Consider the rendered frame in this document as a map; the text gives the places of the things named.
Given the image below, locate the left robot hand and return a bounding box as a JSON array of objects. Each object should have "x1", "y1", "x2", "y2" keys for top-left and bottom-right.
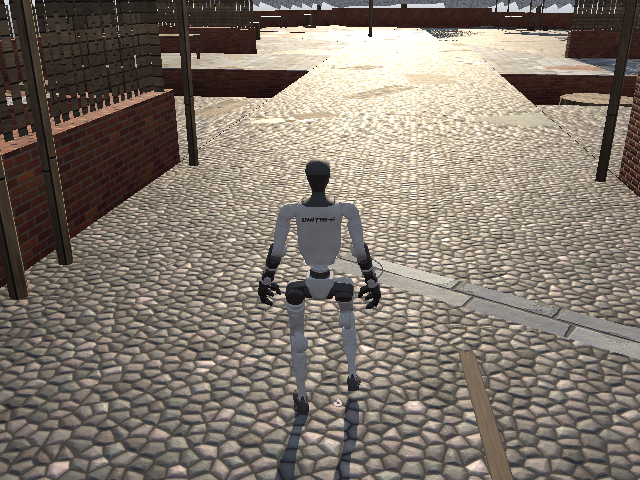
[{"x1": 258, "y1": 281, "x2": 281, "y2": 306}]

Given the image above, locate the left robot upper arm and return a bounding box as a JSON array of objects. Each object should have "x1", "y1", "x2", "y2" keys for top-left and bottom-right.
[{"x1": 271, "y1": 202, "x2": 298, "y2": 258}]

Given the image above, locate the right robot upper arm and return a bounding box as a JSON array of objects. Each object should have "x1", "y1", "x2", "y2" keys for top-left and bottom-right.
[{"x1": 339, "y1": 201, "x2": 367, "y2": 258}]

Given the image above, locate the left robot forearm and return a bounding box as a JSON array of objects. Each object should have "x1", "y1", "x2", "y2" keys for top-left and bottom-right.
[{"x1": 261, "y1": 242, "x2": 281, "y2": 285}]

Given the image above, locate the right robot hand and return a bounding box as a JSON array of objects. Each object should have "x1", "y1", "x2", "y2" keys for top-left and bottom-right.
[{"x1": 358, "y1": 283, "x2": 381, "y2": 309}]

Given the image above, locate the right robot forearm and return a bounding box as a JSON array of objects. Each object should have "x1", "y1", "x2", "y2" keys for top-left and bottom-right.
[{"x1": 357, "y1": 242, "x2": 378, "y2": 288}]

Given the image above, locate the left robot foot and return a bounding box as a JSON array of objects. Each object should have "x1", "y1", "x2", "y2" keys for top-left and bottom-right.
[{"x1": 293, "y1": 389, "x2": 309, "y2": 414}]

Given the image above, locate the robot head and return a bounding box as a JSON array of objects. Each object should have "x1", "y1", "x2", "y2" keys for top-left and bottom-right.
[{"x1": 301, "y1": 158, "x2": 336, "y2": 207}]

